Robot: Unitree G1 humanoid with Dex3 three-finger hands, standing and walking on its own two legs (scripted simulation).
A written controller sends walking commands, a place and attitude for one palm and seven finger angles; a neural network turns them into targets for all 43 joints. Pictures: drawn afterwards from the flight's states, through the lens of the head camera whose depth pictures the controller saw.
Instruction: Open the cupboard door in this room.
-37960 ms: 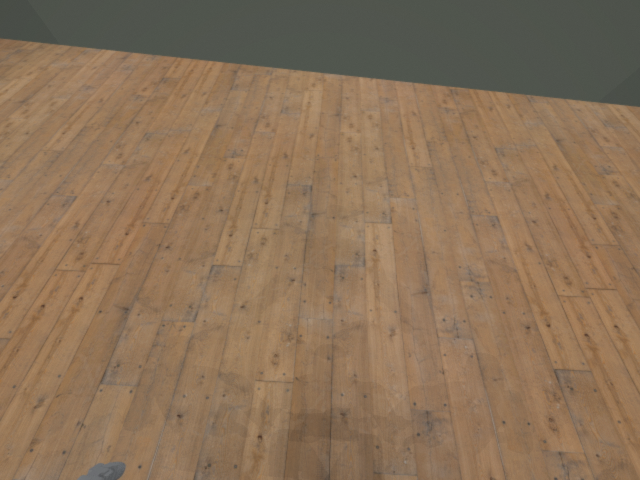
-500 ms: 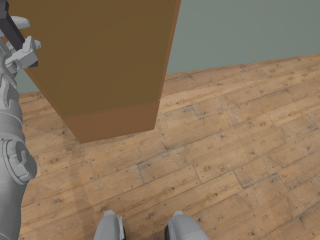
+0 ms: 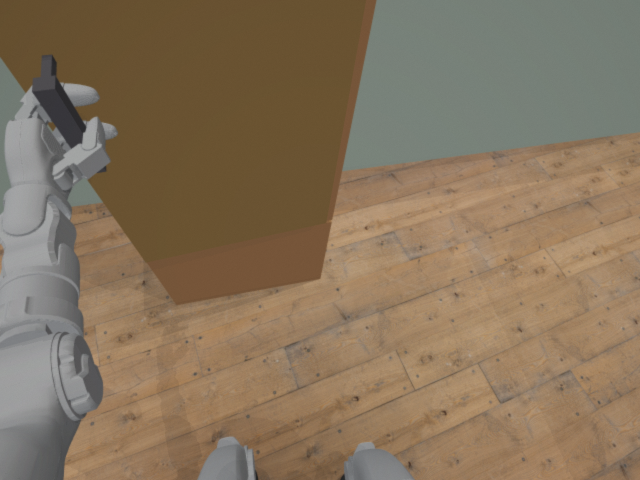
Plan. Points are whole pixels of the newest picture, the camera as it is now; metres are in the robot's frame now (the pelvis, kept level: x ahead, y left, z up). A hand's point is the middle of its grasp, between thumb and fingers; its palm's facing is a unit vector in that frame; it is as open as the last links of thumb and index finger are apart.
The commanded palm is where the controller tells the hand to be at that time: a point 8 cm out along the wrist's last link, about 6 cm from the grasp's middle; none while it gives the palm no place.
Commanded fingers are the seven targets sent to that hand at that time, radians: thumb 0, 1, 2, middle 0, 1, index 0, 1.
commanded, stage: pull the door open along its arc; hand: left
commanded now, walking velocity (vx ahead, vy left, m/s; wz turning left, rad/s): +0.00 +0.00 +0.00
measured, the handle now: (74, 118) +0.54 +0.26 +0.10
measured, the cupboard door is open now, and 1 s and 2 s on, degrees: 4 44 44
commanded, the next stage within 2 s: open thumb and fingers to let go in 0.70 s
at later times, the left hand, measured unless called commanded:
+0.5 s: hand (170, 241) +0.37 +0.14 +0.09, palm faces +0.57 -0.82 +0.02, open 5.7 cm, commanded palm +0.30 +0.14 +0.09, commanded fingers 0.00 0.90 0.90 -0.40 -1.35 -0.40 -1.35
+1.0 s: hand (242, 287) +0.31 +0.06 +0.10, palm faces +0.52 -0.85 -0.01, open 6.5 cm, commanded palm +0.26 +0.10 +0.09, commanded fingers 0.00 0.13 0.57 -0.34 -1.27 -0.34 -1.27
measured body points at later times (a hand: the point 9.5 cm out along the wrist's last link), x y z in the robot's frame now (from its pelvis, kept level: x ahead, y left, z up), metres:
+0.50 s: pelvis +0.00 -0.01 +0.01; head +0.03 -0.01 +0.46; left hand +0.33 +0.18 +0.09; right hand +0.17 -0.22 -0.09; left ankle +0.02 +0.12 -0.68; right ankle -0.02 -0.14 -0.68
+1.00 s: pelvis -0.01 -0.05 +0.02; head +0.00 -0.07 +0.47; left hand +0.28 +0.11 +0.10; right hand +0.19 -0.25 -0.09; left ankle +0.02 +0.12 -0.68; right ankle -0.02 -0.14 -0.68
